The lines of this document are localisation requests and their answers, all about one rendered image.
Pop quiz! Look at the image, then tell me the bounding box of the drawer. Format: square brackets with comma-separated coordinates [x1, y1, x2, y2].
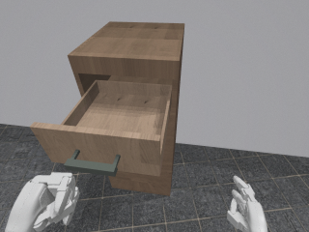
[30, 79, 173, 177]

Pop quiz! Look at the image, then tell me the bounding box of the cabinet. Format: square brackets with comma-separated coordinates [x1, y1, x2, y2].
[68, 21, 185, 196]

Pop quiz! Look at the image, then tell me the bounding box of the handle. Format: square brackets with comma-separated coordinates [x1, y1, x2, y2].
[64, 149, 121, 177]

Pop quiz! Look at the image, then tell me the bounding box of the robot right hand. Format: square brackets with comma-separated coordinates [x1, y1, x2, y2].
[227, 175, 268, 232]

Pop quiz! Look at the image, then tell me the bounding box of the robot left hand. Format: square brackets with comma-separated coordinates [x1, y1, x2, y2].
[5, 172, 80, 232]

